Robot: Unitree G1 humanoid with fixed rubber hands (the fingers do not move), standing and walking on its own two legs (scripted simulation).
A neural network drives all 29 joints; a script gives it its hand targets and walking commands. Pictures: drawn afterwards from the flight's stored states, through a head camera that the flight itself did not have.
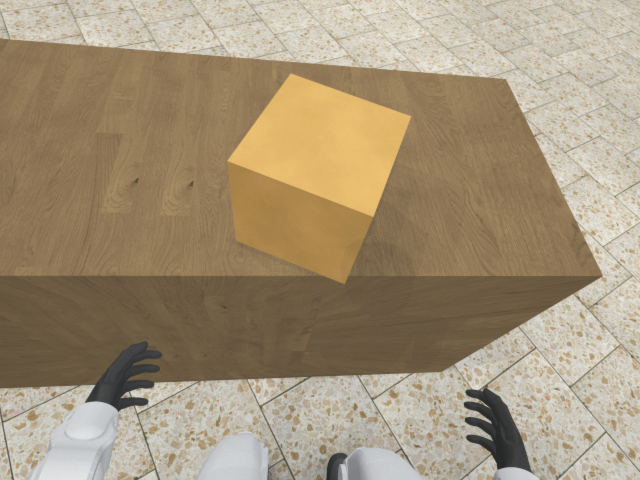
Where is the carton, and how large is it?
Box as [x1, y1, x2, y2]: [227, 74, 410, 283]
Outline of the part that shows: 290,74 227,160 235,237 238,241 344,283 375,211 410,116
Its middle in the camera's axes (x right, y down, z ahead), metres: +0.00 -0.08 +0.57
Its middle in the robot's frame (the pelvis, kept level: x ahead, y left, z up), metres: +0.48 +0.01 +0.02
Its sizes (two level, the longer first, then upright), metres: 0.188 0.181 0.178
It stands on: a pedestal, 0.70 m high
